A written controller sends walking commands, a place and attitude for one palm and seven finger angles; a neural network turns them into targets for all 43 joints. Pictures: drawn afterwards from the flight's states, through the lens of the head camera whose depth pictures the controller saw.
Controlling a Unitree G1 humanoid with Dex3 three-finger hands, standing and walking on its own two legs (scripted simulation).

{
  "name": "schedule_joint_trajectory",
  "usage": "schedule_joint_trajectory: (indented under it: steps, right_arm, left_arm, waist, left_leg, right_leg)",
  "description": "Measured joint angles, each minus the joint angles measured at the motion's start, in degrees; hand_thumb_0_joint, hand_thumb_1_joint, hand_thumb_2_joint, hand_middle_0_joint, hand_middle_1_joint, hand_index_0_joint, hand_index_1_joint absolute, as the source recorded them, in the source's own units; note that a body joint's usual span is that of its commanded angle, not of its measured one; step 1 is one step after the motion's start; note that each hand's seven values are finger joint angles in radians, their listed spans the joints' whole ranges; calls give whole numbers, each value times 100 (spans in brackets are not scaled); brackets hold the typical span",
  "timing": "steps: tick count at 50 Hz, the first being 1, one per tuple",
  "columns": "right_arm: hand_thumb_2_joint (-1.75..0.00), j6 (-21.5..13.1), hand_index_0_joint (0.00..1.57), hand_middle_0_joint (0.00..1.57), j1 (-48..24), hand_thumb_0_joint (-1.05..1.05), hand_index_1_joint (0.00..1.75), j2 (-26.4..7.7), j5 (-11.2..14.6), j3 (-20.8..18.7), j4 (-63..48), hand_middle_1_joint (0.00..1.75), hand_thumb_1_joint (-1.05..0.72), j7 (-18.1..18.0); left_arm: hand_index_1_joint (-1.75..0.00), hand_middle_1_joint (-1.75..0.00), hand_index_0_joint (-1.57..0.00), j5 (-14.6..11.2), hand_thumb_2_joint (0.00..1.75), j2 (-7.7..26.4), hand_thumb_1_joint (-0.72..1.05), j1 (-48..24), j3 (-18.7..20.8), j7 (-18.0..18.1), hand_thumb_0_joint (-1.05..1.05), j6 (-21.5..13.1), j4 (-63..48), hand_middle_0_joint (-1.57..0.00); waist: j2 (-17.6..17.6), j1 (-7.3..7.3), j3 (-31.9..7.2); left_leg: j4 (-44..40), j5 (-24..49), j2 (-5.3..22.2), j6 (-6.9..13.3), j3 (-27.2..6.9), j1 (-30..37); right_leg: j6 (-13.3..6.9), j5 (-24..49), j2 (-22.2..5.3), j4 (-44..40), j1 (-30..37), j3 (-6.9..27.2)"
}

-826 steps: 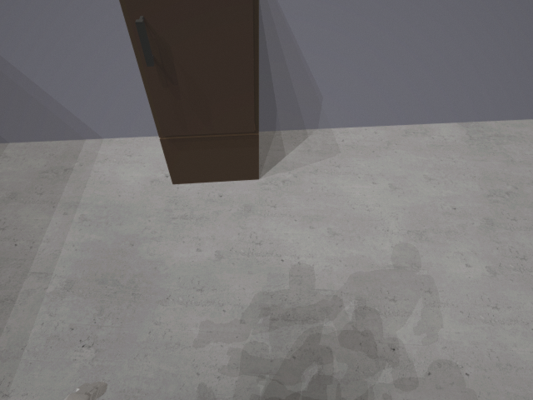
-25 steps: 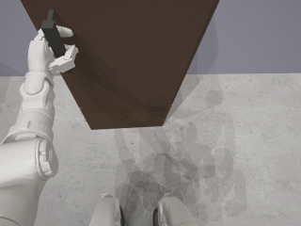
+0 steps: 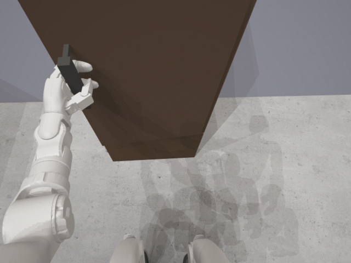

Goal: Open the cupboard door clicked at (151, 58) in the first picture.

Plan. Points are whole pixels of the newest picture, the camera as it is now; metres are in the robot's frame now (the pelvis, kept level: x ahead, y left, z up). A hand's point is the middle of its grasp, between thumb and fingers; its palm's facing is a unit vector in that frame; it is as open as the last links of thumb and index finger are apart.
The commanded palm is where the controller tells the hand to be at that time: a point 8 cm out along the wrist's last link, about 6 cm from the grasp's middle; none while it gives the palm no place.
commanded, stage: pull the door open along its arc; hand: left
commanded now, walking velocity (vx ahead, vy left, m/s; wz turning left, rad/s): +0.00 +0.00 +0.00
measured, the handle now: (77, 79) +0.52 +0.19 +0.06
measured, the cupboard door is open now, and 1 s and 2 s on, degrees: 5 44 49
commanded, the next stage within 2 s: open thumb and fingers to let go in 0.64 s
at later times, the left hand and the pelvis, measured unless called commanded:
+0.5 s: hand (127, 159) +0.32 +0.08 +0.06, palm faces +0.41 -0.91 +0.02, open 5.8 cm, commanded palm +0.26 +0.11 +0.06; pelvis +0.00 -0.02 +0.01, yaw +3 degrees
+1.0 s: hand (154, 182) +0.27 +0.03 +0.06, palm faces +0.37 -0.93 -0.02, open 6.8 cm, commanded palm +0.22 +0.07 +0.06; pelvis +0.00 -0.06 +0.01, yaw +6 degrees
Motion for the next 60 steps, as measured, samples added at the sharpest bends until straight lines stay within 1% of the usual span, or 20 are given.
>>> schedule_joint_trajectory:
  steps: [5,7,8,10,12,15,17,19,21,22,24,28,33,37,39,43,48,53,60]
  right_arm:
    - [-90,10,20,20,-53,1,30,28,78,-58,-138,30,-90,50]
    - [-90,-19,20,20,-112,1,30,34,97,-79,-193,30,-90,68]
    - [-90,-49,20,20,-147,1,30,42,95,-102,-211,30,-90,69]
    - [-90,-144,20,20,-248,1,30,57,52,-147,-217,30,-90,81]
    - [-90,-229,20,20,-390,1,30,81,-30,-175,-212,30,-90,124]
    - [-90,-295,19,20,-643,1,30,143,-176,-203,-239,30,-90,210]
    - [-90,-306,19,20,-807,1,30,196,-254,-206,-276,30,-90,247]
    - [-90,-301,19,20,-960,1,30,254,-308,-198,-304,30,-90,254]
    - [-90,-289,19,20,-1083,1,30,314,-344,-178,-332,30,-90,238]
    - [-90,-284,19,20,-1132,1,30,345,-354,-167,-347,30,-90,224]
    - [-90,-288,19,20,-1199,1,30,398,-357,-139,-383,30,-90,190]
    - [-90,-337,20,20,-1232,1,30,471,-355,-70,-462,30,-90,129]
    - [-90,-476,20,20,-1189,1,30,516,-327,12,-541,30,-90,106]
    - [-90,-586,20,20,-1145,1,30,501,-321,56,-563,30,-90,85]
    - [-90,-626,20,20,-1153,1,30,462,-336,58,-515,30,-90,42]
    - [-90,-654,20,20,-1188,2,30,370,-364,11,-351,30,-90,-32]
    - [-90,-670,20,20,-1101,2,30,311,-356,-57,-295,30,-90,-44]
    - [-90,-666,19,20,-1000,2,30,287,-342,-86,-322,30,-90,-55]
    - [-90,-662,19,20,-963,2,30,276,-342,-107,-340,30,-90,-73]
  left_arm:
    - [-135,-135,-37,-219,75,-480,72,1110,-339,114,2,24,-1061,-38]
    - [-135,-135,-36,-237,74,-660,72,1562,-546,173,1,17,-1495,-37]
    - [-135,-135,-36,-261,74,-792,71,1763,-653,284,2,32,-1714,-37]
    - [-135,-135,-37,-279,74,-1177,70,2113,-882,848,2,59,-2151,-37]
    - [-135,-135,-38,-155,75,-1595,70,2408,-1086,1545,3,61,-2543,-36]
    - [-135,-135,-39,244,77,-2112,70,2818,-1446,2578,3,90,-3060,-35]
    - [-135,-135,-39,548,79,-2354,71,3064,-1723,3144,3,137,-3315,-35]
    - [-135,-135,-39,808,80,-2532,71,3261,-1992,3597,2,215,-3492,-34]
    - [-135,-135,-39,1012,80,-2648,72,3455,-2234,3892,2,316,-3642,-34]
    - [-135,-135,-39,1067,80,-2693,72,3560,-2345,3993,2,357,-3715,-34]
    - [-135,-135,-39,1123,78,-2772,71,3795,-2553,4103,2,443,-3885,-35]
    - [-135,-135,-38,1213,75,-2837,70,4342,-2971,4138,2,565,-4259,-35]
    - [-135,-135,-38,1194,73,-2638,69,5073,-3530,4005,2,655,-4831,-37]
    - [-135,-135,-38,1207,72,-2496,68,5466,-3783,3944,2,741,-5158,-38]
    - [-135,-135,-38,1197,73,-2503,68,5434,-3770,4020,2,736,-5133,-39]
    - [-135,-134,-43,1169,76,-2615,66,5145,-3547,4119,2,737,-4945,-40]
    - [-132,-132,-46,1101,73,-2679,55,5050,-3357,4019,1,740,-4910,-43]
    - [-129,-129,-45,1078,64,-2669,31,5195,-3335,3912,1,687,-5022,-41]
    - [-124,-124,-43,1085,46,-2638,-12,5345,-3386,3850,1,620,-5154,-38]
  waist:
    - [-14,165,-73]
    - [-21,242,-94]
    - [-25,305,-102]
    - [-24,433,-112]
    - [-44,535,-134]
    - [-76,646,-160]
    - [-87,703,-169]
    - [-91,751,-162]
    - [-93,792,-157]
    - [-95,809,-153]
    - [-90,836,-134]
    - [-77,856,-107]
    - [-52,785,-87]
    - [-19,716,-98]
    - [2,709,-90]
    - [19,766,-85]
    - [-4,819,-112]
    - [-20,802,-106]
    - [-24,782,-106]
  left_leg:
    - [-263,27,-28,-15,58,426]
    - [-343,35,-45,-23,65,580]
    - [-373,36,-48,-29,70,648]
    - [-407,38,-62,-40,65,748]
    - [-403,38,-89,-49,54,795]
    - [-352,32,-129,-67,30,824]
    - [-312,28,-153,-82,1,842]
    - [-283,34,-176,-102,-39,874]
    - [-279,49,-193,-124,-76,922]
    - [-287,60,-199,-137,-91,955]
    - [-320,85,-208,-163,-124,1040]
    - [-426,145,-215,-216,-174,1215]
    - [-523,187,-200,-291,-222,1386]
    - [-544,186,-181,-346,-256,1464]
    - [-517,184,-187,-361,-292,1449]
    - [-453,196,-213,-376,-350,1344]
    - [-500,242,-244,-395,-357,1285]
    - [-570,262,-253,-379,-344,1307]
    - [-558,224,-255,-385,-323,1298]
  right_leg:
    - [-3,18,-17,-219,388,54]
    - [-5,15,-31,-281,534,60]
    - [-6,14,-32,-307,599,64]
    - [-7,6,-44,-332,701,59]
    - [-11,-22,-70,-297,744,46]
    - [-30,-84,-111,-184,765,19]
    - [-49,-125,-134,-109,785,-11]
    - [-72,-157,-156,-50,824,-51]
    - [-99,-176,-169,-19,876,-89]
    - [-113,-180,-174,-13,911,-105]
    - [-141,-181,-178,-26,998,-138]
    - [-194,-164,-175,-91,1172,-189]
    - [-266,-166,-151,-142,1332,-235]
    - [-322,-197,-128,-130,1401,-266]
    - [-347,-224,-131,-87,1394,-301]
    - [-389,-268,-152,24,1294,-358]
    - [-417,-278,-181,62,1203,-365]
    - [-428,-272,-183,23,1204,-346]
    - [-409,-291,-181,28,1186,-310]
